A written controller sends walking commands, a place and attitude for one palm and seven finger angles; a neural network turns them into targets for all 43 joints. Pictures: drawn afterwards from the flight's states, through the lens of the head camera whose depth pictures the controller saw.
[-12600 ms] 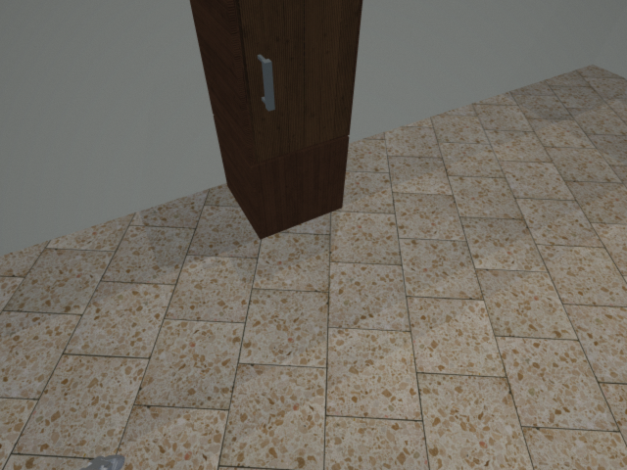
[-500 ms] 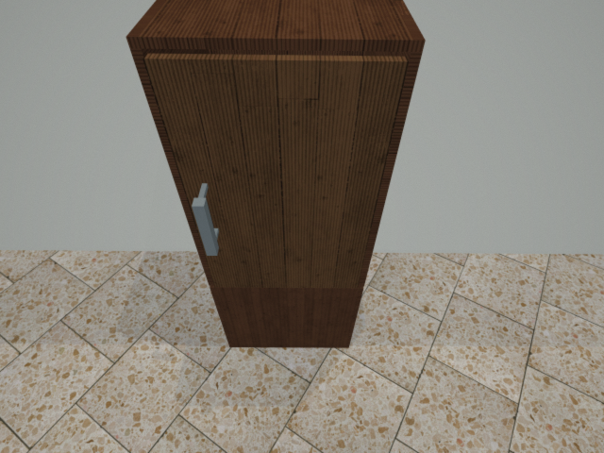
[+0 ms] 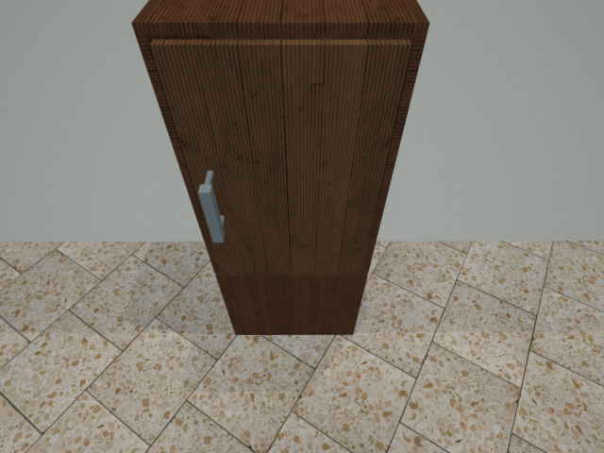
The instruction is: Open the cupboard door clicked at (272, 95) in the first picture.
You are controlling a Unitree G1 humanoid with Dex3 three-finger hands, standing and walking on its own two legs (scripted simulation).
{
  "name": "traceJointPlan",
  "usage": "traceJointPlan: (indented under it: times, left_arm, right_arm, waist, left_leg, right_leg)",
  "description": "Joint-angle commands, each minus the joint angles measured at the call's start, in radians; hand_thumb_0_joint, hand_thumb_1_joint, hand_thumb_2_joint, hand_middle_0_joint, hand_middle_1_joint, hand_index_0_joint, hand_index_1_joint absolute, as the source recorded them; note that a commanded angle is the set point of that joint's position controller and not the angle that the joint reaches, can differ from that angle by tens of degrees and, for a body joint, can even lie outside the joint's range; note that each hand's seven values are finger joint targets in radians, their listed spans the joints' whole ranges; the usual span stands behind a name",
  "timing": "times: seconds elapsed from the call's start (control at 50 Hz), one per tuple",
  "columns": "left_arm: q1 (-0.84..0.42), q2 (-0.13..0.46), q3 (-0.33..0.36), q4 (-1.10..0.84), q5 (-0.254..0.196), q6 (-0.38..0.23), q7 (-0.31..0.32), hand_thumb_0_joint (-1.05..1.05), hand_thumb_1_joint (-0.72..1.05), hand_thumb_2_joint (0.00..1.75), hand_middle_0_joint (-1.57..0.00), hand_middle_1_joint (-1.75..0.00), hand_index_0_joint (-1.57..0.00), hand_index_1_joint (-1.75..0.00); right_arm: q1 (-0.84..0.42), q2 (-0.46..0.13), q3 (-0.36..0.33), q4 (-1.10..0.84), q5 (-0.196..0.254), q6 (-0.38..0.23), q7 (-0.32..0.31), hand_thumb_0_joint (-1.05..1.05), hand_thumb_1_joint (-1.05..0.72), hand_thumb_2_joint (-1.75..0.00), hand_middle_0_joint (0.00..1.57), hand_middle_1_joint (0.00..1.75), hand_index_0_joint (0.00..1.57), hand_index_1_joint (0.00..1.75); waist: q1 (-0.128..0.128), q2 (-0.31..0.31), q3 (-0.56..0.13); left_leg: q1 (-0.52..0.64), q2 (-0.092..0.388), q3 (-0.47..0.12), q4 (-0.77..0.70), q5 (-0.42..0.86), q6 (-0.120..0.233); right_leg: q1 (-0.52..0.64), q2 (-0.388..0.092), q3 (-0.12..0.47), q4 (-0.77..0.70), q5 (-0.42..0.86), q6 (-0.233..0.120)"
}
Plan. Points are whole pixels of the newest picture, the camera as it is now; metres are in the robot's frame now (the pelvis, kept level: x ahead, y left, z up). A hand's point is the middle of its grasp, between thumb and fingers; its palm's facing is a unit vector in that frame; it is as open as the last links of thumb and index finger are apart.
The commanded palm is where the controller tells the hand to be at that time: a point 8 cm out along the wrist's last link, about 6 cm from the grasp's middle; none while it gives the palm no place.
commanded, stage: come to a stop and stand still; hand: left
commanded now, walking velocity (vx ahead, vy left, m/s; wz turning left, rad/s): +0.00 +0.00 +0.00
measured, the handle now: (214, 207) +0.55 +0.21 -0.05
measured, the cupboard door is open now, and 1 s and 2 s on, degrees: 0 0 0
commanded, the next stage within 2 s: look again from close up in 0.28 s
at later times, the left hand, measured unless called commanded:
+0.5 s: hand out of the picture -0.03 +0.17 -0.17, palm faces +0.02 -0.98 -0.19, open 7.4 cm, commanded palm none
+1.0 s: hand out of the picture +0.06 +0.17 -0.15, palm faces +0.14 -0.97 -0.22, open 7.4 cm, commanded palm +0.11 +0.22 -0.07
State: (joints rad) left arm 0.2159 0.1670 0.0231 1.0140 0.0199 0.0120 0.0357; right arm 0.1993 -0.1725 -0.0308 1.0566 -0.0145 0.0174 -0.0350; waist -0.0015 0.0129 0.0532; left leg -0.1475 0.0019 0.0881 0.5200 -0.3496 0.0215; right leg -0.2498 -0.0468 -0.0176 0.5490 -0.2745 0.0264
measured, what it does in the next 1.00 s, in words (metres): stands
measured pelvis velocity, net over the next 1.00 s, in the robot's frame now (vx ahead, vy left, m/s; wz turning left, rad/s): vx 0.01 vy -0.01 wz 0.01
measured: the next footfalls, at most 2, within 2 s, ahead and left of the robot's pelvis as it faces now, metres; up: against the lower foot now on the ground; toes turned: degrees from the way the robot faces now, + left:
none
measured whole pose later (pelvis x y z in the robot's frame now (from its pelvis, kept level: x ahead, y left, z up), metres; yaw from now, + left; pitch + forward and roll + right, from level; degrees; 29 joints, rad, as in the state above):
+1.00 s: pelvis +0.01 -0.01 +0.00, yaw +1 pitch +0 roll +1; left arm 0.35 0.16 0.02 0.77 -0.05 0.04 0.04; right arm 0.30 -0.18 0.01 1.01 0.01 -0.07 -0.05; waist 0.01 0.01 0.04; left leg -0.15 0.01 0.07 0.48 -0.33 0.00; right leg -0.25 -0.04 -0.04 0.52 -0.27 0.01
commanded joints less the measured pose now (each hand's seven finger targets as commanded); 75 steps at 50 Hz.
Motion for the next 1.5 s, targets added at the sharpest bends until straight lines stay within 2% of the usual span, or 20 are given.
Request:
traceJointPlan:
  times: [0.0,0.32,0.34,0.36,0.4,0.64,0.9,0.92,0.94,0.96,0.98,1.0,1.02,1.06,1.1,1.16,1.22,1.3,1.38,1.48]
  left_arm:
    - [0.04,0.109,0.014,-0.031,-0.002,-0.011,0.003,0.0,0.9,0.9,-0.2,-0.3,-0.2,-0.3]
    - [0.12,0.075,-0.003,0.045,-0.005,-0.024,0.005,0.0,0.9,0.9,-0.2,-0.3,-0.2,-0.3]
    - [0.172,0.106,-0.016,0.083,0.002,-0.04,0.042,0.0,0.9,0.9,-0.2,-0.3,-0.2,-0.3]
    - [0.147,0.136,-0.01,0.048,-0.008,-0.048,0.03,0.0,0.9,0.9,-0.2,-0.3,-0.2,-0.3]
    - [0.108,0.132,-0.01,0.026,-0.005,-0.047,0.01,0.0,0.9,0.9,-0.2,-0.3,-0.2,-0.3]
    - [0.124,0.075,-0.019,0.06,-0.008,-0.044,-0.002,0.0,0.9,0.9,-0.2,-0.3,-0.2,-0.3]
    - [0.088,0.106,-0.004,0.063,-0.008,-0.045,-0.002,0.0,0.9,0.9,-0.2,-0.3,-0.2,-0.3]
    - [0.178,0.114,-0.005,0.105,-0.004,-0.044,0.04,0.0,0.9,0.9,-0.2,-0.3,-0.2,-0.3]
    - [-0.628,0.328,0.123,-1.443,-0.198,-0.271,0.025,0.0,0.88,0.89,-0.2,-0.32,-0.2,-0.32]
    - [-0.109,0.256,0.121,-1.14,-0.117,-0.22,0.06,0.0,0.85,0.88,-0.2,-0.33,-0.2,-0.33]
    - [0.15,0.035,0.005,-0.989,-0.161,-0.097,0.079,0.0,0.83,0.87,-0.21,-0.34,-0.21,-0.34]
    - [0.074,-0.003,0.012,-0.966,-0.177,-0.107,0.062,0.0,0.81,0.86,-0.21,-0.36,-0.21,-0.36]
    - [0.014,0.053,0.068,-0.97,-0.181,-0.166,0.037,0.0,0.78,0.85,-0.21,-0.37,-0.21,-0.37]
    - [0.239,0.015,0.13,-0.805,-0.2,-0.305,-0.049,0.0,0.74,0.83,-0.21,-0.4,-0.21,-0.4]
    - [0.406,-0.007,0.166,-0.714,-0.236,-0.459,-0.18,0.0,0.69,0.81,-0.22,-0.43,-0.22,-0.43]
    - [0.356,0.077,0.235,-0.742,-0.268,-0.718,-0.386,0.0,0.62,0.78,-0.22,-0.48,-0.22,-0.48]
    - [0.28,0.151,0.299,-0.83,-0.335,-0.678,-0.482,0.0,0.55,0.75,-0.22,-0.53,-0.22,-0.53]
    - [0.092,0.213,0.347,-1.103,-0.38,-0.604,-0.458,0.0,0.46,0.71,-0.23,-0.58,-0.23,-0.58]
    - [-0.038,0.206,0.277,-1.305,-0.349,-0.62,-0.424,0.0,0.36,0.67,-0.24,-0.64,-0.24,-0.64]
    - [0.001,0.224,0.287,-1.131,-0.351,-0.52,-0.473,0.0,0.25,0.62,-0.25,-0.72,-0.25,-0.72]
  right_arm:
    - [0.075,-0.086,-0.007,-0.014,0.001,-0.021,0.008,0.0,-0.9,-0.9,0.2,0.3,0.2,0.3]
    - [0.137,-0.069,0.009,0.057,0.004,-0.031,0.006,0.0,-0.9,-0.9,0.2,0.3,0.2,0.3]
    - [0.056,-0.105,0.016,-0.019,0.01,-0.051,0.016,0.0,-0.9,-0.9,0.2,0.3,0.2,0.3]
    - [0.116,-0.06,0.018,-0.037,0.005,-0.042,0.018,0.0,-0.9,-0.9,0.2,0.3,0.2,0.3]
    - [0.141,-0.062,0.019,-0.048,-0.007,-0.044,0.026,0.0,-0.9,-0.9,0.2,0.3,0.2,0.3]
    - [0.167,-0.081,0.026,-0.025,0.001,-0.062,0.009,0.0,-0.9,-0.9,0.2,0.3,0.2,0.3]
    - [0.128,-0.095,0.022,0.013,-0.001,-0.064,0.001,0.0,-0.9,-0.9,0.2,0.3,0.2,0.3]
    - [0.049,-0.128,0.009,-0.043,0.015,-0.054,0.012,0.0,-0.9,-0.9,0.2,0.3,0.2,0.3]
    - [0.046,-0.267,-0.01,-0.388,0.066,-0.209,-0.029,0.0,-0.9,-0.9,0.2,0.3,0.2,0.3]
    - [-0.021,-0.188,0.001,-0.335,0.042,-0.291,-0.066,0.0,-0.9,-0.9,0.2,0.3,0.2,0.3]
    - [-0.024,-0.141,-0.007,-0.335,0.063,-0.321,-0.057,0.0,-0.9,-0.9,0.2,0.3,0.2,0.3]
    - [0.013,-0.169,-0.01,-0.318,0.056,-0.33,-0.05,0.0,-0.9,-0.9,0.2,0.3,0.2,0.3]
    - [-0.006,-0.198,-0.031,-0.376,0.042,-0.343,-0.041,0.0,-0.9,-0.9,0.2,0.3,0.2,0.3]
    - [-0.006,-0.195,-0.056,-0.43,0.013,-0.356,-0.023,0.0,-0.9,-0.9,0.2,0.3,0.2,0.3]
    - [-0.031,-0.183,-0.068,-0.495,0.014,-0.361,0.014,0.0,-0.9,-0.9,0.2,0.3,0.2,0.3]
    - [-0.08,-0.197,-0.087,-0.575,0.012,-0.366,0.049,0.0,-0.9,-0.9,0.2,0.3,0.2,0.3]
    - [-0.1,-0.212,-0.09,-0.683,0.034,-0.336,0.047,0.0,-0.9,-0.9,0.2,0.3,0.2,0.3]
    - [-0.05,-0.2,-0.083,-0.731,0.039,-0.312,0.016,0.0,-0.9,-0.9,0.2,0.3,0.2,0.3]
    - [-0.002,-0.199,-0.061,-0.687,0.024,-0.303,-0.002,0.0,-0.9,-0.9,0.2,0.3,0.2,0.3]
    - [-0.02,-0.207,-0.047,-0.639,0.04,-0.307,-0.022,0.0,-0.9,-0.9,0.2,0.3,0.2,0.3]
  waist:
    - [-0.004,-0.031,-0.012]
    - [0.003,-0.021,0.033]
    - [0.03,-0.021,0.059]
    - [-0.007,0.035,-0.035]
    - [-0.01,0.064,-0.013]
    - [0.001,-0.043,0.03]
    - [0.006,-0.013,-0.009]
    - [0.037,-0.157,0.003]
    - [-0.077,0.075,-0.481]
    - [0.022,0.216,-0.45]
    - [-0.006,0.202,-0.266]
    - [-0.042,0.054,-0.112]
    - [-0.056,-0.029,-0.027]
    - [-0.001,-0.203,-0.081]
    - [0.067,-0.221,-0.164]
    - [0.07,-0.145,-0.253]
    - [0.086,-0.091,-0.376]
    - [0.038,-0.024,-0.474]
    - [-0.039,0.04,-0.48]
    - [-0.042,0.036,-0.409]
  left_leg:
    - [-0.042,0.105,-0.098,-0.161,0.182,0.003]
    - [-0.059,0.108,-0.1,-0.225,0.128,-0.001]
    - [-0.127,0.133,-0.057,-0.045,0.256,-0.024]
    - [-0.098,0.068,-0.081,-0.087,0.049,-0.025]
    - [-0.117,0.077,-0.105,-0.121,0.009,-0.007]
    - [-0.098,0.101,-0.12,-0.179,0.165,0.022]
    - [-0.037,0.107,-0.094,-0.16,0.277,0.011]
    - [-0.107,0.14,-0.06,0.015,0.313,-0.018]
    - [0.105,0.004,-0.08,-0.093,0.44,0.0]
    - [0.144,0.031,-0.067,-0.087,0.587,-0.001]
    - [0.025,0.035,-0.079,-0.088,0.516,-0.045]
    - [-0.072,0.023,-0.09,-0.056,0.414,-0.033]
    - [-0.159,0.008,-0.107,-0.003,0.307,-0.021]
    - [-0.314,-0.005,-0.094,0.106,0.2,-0.021]
    - [-0.446,-0.026,-0.067,0.231,0.189,-0.038]
    - [-0.642,-0.045,-0.05,0.421,0.134,-0.044]
    - [-0.732,-0.062,-0.023,0.514,0.081,-0.023]
    - [-0.75,-0.032,-0.052,0.594,0.074,-0.008]
    - [-0.702,0.0,-0.089,0.638,0.147,0.008]
    - [-0.753,0.005,-0.112,0.626,0.066,0.005]
  right_leg:
    - [0.03,-0.067,0.078,-0.139,0.191,-0.04]
    - [0.054,-0.06,0.064,-0.203,0.133,-0.035]
    - [0.039,-0.107,0.07,-0.123,0.4,-0.042]
    - [0.047,-0.12,0.111,-0.144,0.138,-0.068]
    - [-0.031,-0.074,0.079,-0.134,-0.116,-0.069]
    - [0.026,-0.055,0.046,-0.106,0.127,-0.052]
    - [0.07,-0.064,0.052,-0.104,0.264,-0.059]
    - [0.073,-0.11,0.081,-0.102,0.528,-0.043]
    - [0.155,-0.01,0.025,-0.023,0.464,-0.064]
    - [0.119,0.029,0.006,0.013,0.274,-0.082]
    - [-0.004,0.029,-0.06,-0.001,0.12,-0.063]
    - [-0.072,0.032,-0.082,-0.017,0.146,-0.047]
    - [-0.149,0.033,-0.09,-0.012,0.123,-0.04]
    - [-0.241,0.041,-0.113,0.083,0.039,-0.038]
    - [-0.261,0.032,-0.087,0.223,0.087,-0.05]
    - [-0.341,0.018,-0.011,0.389,0.126,-0.059]
    - [-0.336,-0.002,0.085,0.419,0.043,-0.052]
    - [-0.367,0.012,0.126,0.428,-0.002,-0.034]
    - [-0.451,0.044,0.066,0.498,0.107,-0.046]
    - [-0.515,0.056,0.031,0.473,-0.044,-0.049]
